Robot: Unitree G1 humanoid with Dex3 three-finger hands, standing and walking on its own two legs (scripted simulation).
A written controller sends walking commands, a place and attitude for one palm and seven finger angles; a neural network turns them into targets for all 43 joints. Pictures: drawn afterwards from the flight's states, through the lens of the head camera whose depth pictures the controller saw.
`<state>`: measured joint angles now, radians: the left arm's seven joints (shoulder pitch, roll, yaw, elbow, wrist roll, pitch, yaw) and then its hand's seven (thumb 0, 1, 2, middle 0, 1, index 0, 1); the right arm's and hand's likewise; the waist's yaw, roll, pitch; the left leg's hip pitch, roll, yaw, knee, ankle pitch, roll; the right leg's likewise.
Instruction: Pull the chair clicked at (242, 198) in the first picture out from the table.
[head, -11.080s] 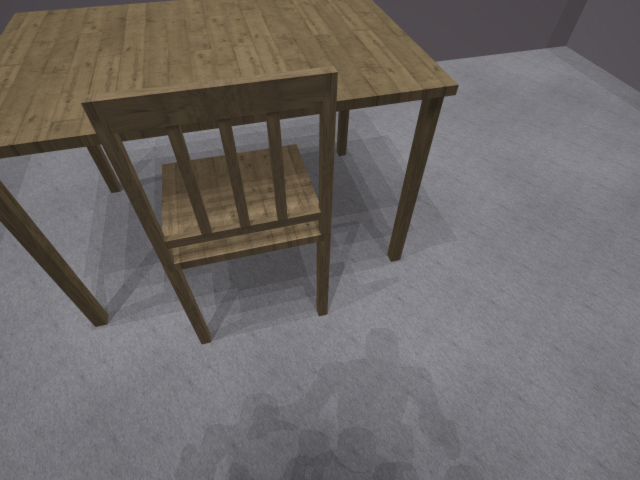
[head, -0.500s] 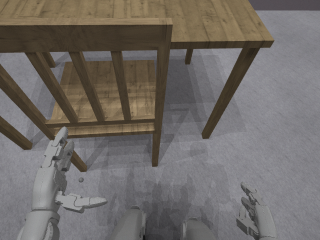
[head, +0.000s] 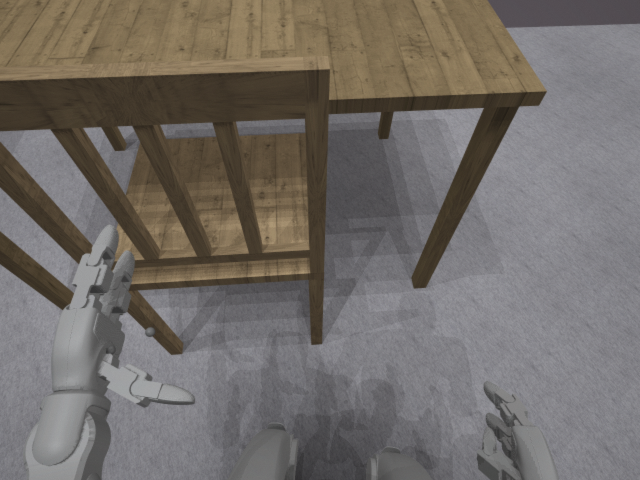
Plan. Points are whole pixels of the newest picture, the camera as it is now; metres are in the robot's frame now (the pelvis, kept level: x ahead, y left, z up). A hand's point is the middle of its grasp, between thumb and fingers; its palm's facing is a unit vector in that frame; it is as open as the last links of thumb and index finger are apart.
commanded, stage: raise the hand toward the chair's back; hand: left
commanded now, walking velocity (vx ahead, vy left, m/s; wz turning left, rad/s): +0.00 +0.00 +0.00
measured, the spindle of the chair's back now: (180, 199) +0.49 +0.26 +0.00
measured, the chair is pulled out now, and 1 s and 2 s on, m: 0.00 0.00 0.00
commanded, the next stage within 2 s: aim the fingers beside a spindle in 0.42 s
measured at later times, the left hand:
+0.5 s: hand (161, 350) +0.24 +0.20 +0.06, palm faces +0.17 -0.98 -0.07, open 16.9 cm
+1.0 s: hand (199, 315) +0.29 +0.17 +0.04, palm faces +0.12 -0.99 -0.04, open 16.9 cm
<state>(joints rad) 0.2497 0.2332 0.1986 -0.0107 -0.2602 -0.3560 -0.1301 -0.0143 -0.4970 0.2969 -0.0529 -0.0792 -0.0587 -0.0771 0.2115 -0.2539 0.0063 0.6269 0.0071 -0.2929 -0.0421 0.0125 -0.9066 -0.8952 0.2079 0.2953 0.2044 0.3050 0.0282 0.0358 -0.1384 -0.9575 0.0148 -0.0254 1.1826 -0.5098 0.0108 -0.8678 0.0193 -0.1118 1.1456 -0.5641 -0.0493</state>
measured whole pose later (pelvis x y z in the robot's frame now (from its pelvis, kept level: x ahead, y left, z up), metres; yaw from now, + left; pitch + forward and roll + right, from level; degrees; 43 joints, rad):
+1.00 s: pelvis -0.01 +0.00 -0.01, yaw +0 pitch +17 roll -2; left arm 0.08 0.18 0.10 0.15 -0.17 -0.37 -0.02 -0.01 -0.50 0.30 -0.05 -0.08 -0.06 -0.08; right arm 0.21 -0.25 0.01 0.63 -0.01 -0.27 -0.03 0.01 -0.91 -0.90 0.21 0.30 0.20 0.30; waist 0.01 0.03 -0.14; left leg -1.00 0.01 -0.01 1.20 -0.50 0.01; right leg -0.92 0.02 -0.10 1.17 -0.56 -0.05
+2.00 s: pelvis -0.02 -0.01 -0.03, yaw -1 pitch +22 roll -1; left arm -0.34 0.14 0.08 0.61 -0.08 -0.49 0.12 -0.02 -0.50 0.30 -0.05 -0.08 -0.06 -0.08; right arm 0.21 -0.24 -0.02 0.69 -0.04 -0.15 0.00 0.01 -0.91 -0.90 0.21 0.29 0.20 0.30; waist -0.03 0.03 -0.17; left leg -1.16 0.02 0.00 1.28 -0.52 0.00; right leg -1.10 0.02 -0.09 1.29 -0.58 -0.06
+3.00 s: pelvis -0.02 +0.00 -0.03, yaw -1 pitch +22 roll -1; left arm -0.36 0.13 0.06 0.63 -0.04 -0.52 0.16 -0.01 -0.50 0.30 -0.05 -0.08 -0.06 -0.08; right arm 0.20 -0.23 -0.01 0.68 -0.04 -0.10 0.01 0.01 -0.91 -0.90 0.21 0.29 0.20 0.30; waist -0.03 0.03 -0.17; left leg -1.16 0.01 0.00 1.30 -0.52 0.02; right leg -1.09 0.02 -0.08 1.29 -0.58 -0.05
